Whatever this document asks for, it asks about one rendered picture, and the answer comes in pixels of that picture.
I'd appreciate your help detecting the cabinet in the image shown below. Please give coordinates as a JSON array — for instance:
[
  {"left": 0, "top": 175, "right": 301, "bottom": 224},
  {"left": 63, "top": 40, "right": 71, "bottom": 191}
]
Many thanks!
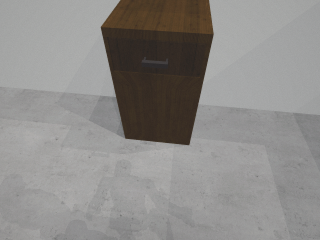
[{"left": 101, "top": 0, "right": 214, "bottom": 145}]

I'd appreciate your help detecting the handle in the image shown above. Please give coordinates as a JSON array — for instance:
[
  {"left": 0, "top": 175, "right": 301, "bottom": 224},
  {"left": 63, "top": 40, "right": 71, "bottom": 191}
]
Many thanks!
[{"left": 141, "top": 57, "right": 168, "bottom": 69}]

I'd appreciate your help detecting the drawer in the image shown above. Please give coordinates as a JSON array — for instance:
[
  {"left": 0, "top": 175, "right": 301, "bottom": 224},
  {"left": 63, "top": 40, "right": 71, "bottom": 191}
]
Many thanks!
[{"left": 108, "top": 37, "right": 206, "bottom": 77}]

